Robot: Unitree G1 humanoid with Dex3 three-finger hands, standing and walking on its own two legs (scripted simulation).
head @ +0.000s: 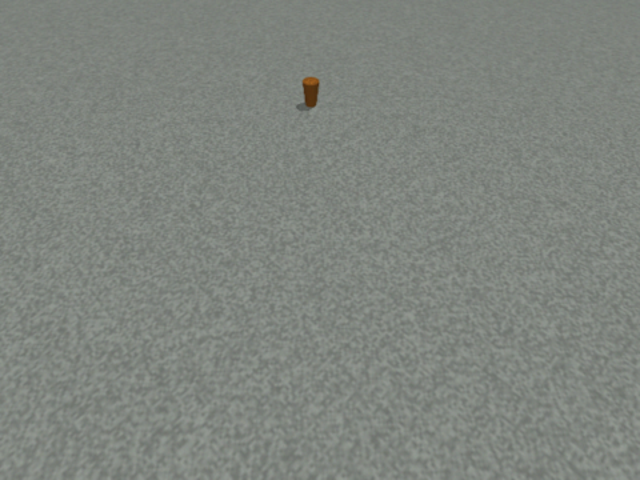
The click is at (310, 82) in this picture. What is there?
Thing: tapered cup
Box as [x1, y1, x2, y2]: [303, 77, 318, 106]
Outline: 307,77 303,79 305,101 307,106 314,106 316,101 318,80 314,77
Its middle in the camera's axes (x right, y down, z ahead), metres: -0.05 -0.86 +2.26
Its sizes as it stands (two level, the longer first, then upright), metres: 0.094 0.094 0.144
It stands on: the floor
